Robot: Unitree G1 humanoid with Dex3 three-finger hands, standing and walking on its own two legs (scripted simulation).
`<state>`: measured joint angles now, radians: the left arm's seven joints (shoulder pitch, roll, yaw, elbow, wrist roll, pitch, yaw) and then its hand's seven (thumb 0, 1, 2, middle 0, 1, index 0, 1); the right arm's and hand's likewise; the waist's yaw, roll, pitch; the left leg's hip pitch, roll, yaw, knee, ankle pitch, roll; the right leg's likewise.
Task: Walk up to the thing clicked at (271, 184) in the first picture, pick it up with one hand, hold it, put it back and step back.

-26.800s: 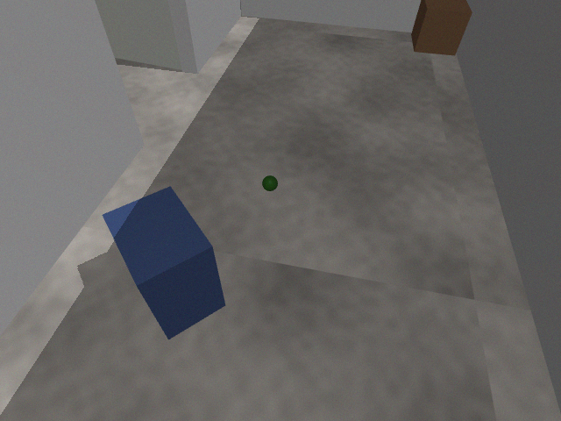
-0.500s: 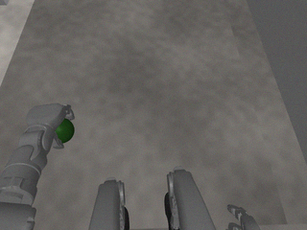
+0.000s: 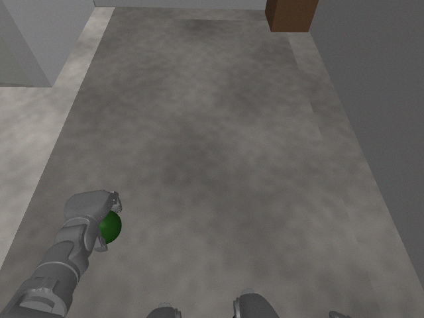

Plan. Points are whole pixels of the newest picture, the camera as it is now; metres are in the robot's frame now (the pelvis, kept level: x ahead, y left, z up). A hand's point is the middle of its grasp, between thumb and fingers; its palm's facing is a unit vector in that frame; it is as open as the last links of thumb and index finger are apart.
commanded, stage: lift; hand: left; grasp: from above
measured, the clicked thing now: (103, 226) +0.36 +0.22 -0.11
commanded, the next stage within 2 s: hold in 0.22 s
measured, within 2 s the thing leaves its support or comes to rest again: neither
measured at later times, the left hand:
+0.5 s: hand (88, 209) +0.36 +0.22 -0.02, palm faces -0.45 -0.07 -0.89, open 9.8 cm
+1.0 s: hand (84, 206) +0.34 +0.22 +0.02, palm faces -0.45 -0.05 -0.89, open 9.8 cm
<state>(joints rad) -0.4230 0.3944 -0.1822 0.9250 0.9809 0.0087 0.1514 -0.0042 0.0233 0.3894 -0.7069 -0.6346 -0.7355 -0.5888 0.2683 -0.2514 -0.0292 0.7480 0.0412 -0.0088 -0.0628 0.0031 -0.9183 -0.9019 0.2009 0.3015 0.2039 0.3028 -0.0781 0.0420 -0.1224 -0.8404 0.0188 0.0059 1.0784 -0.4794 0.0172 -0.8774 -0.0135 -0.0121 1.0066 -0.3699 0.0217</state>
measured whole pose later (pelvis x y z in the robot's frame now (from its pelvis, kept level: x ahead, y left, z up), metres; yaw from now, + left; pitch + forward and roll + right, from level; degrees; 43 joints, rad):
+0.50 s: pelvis +0.04 +0.00 +0.05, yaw +0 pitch +9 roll -1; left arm -0.34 0.38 -0.22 0.82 0.98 0.02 0.10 -0.01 0.02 0.37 -0.73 -0.61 -0.76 -0.57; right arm 0.24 -0.25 -0.04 0.73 0.05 0.02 -0.05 0.00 -0.91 -0.90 0.20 0.30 0.20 0.30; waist -0.03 0.04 -0.08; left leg -0.51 0.01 0.02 0.76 -0.40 0.02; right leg -0.56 -0.02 0.00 0.72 -0.30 0.02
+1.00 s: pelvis +0.04 +0.00 +0.06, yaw -1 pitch +5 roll +0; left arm -0.27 0.39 -0.22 0.70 0.98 0.01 0.01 -0.01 -0.02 0.43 -0.76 -0.57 -0.77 -0.56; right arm 0.24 -0.26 -0.04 0.69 0.06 0.06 -0.04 0.00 -0.91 -0.90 0.20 0.30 0.20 0.30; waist -0.01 0.06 -0.06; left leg -0.37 0.01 0.04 0.64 -0.35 0.01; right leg -0.43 -0.02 0.01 0.62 -0.27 0.02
